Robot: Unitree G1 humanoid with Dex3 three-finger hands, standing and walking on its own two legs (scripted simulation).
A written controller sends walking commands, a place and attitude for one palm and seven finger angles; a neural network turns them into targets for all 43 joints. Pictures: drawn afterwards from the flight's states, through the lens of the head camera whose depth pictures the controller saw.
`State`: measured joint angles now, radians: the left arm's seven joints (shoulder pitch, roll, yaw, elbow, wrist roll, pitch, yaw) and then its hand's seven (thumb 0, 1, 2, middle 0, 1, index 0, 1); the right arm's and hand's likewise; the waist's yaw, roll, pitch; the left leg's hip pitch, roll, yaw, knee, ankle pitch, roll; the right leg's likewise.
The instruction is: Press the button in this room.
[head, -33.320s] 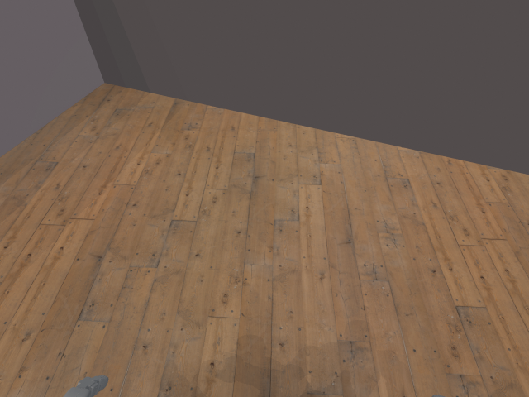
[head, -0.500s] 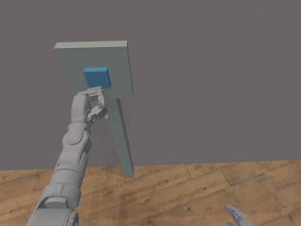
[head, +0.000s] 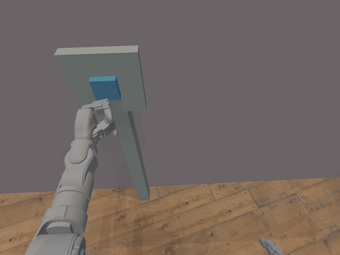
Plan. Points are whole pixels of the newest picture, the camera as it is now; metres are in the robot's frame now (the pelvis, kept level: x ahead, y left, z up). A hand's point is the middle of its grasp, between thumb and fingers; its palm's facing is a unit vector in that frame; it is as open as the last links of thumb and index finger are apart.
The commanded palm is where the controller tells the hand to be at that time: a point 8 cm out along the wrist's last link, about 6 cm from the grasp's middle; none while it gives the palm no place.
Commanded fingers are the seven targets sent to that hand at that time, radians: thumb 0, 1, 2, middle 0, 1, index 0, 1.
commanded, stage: press the button with the knuckle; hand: left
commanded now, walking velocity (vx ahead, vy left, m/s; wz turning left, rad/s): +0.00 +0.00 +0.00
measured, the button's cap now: (106, 88) +0.49 +0.19 +0.13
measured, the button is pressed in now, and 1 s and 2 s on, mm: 0 13 0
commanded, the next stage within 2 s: hold the button down briefly in 0.88 s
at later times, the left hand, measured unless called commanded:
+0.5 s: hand (114, 110) +0.43 +0.16 +0.10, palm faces +0.08 -1.00 -0.01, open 2.9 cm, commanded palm +0.41 +0.21 +0.10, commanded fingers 0.00 0.90 0.90 -1.30 -1.50 -1.30 -1.50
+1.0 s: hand (114, 107) +0.45 +0.16 +0.10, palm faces +0.10 -0.99 -0.03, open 2.6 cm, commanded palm +0.45 +0.20 +0.10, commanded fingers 0.00 0.90 0.90 -1.30 -1.50 -1.30 -1.50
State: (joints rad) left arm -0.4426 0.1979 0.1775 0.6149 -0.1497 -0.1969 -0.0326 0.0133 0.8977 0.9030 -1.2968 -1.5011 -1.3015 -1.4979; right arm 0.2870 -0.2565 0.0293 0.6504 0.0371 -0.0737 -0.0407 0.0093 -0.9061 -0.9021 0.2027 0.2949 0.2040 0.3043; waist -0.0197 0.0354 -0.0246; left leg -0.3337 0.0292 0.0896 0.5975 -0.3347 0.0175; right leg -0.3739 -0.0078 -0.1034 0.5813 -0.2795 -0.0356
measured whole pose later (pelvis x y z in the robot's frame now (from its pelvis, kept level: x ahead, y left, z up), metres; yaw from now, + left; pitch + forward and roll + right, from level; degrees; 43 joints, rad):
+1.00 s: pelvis -0.03 +0.01 -0.02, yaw +1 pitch +10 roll -1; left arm -0.89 0.32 0.25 1.18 -0.10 -0.38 -0.03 -0.06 0.79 0.98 -1.30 -1.50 -1.33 -1.50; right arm 0.37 -0.27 0.04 0.72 0.01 -0.08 -0.02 0.01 -0.91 -0.90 0.20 0.29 0.21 0.30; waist -0.10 0.03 -0.04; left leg -0.57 0.02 0.06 0.73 -0.34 0.03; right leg -0.58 -0.03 -0.12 0.69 -0.28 -0.03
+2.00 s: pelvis +0.00 +0.00 +0.00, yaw -1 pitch +6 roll +0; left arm -0.44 0.18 0.21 0.64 -0.15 -0.27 -0.04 0.00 0.89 0.91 -1.30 -1.50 -1.30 -1.50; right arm 0.31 -0.26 0.02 0.61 0.03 -0.07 -0.01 0.01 -0.91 -0.90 0.20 0.29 0.20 0.30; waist -0.03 0.04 -0.06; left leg -0.40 0.03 0.10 0.65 -0.36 0.02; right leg -0.44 0.00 -0.08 0.62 -0.29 -0.03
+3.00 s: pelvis +0.00 -0.01 +0.01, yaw +1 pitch -4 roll +0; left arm 0.16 0.26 0.14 -0.12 -0.12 -0.01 0.01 0.01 0.90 0.90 -1.30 -1.50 -1.30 -1.50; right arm 0.18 -0.24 0.06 0.60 0.02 -0.11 -0.07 0.01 -0.91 -0.90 0.20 0.30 0.20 0.30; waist 0.03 0.07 0.00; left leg -0.12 0.02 0.07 0.46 -0.28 0.01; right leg -0.15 0.00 -0.11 0.44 -0.23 -0.04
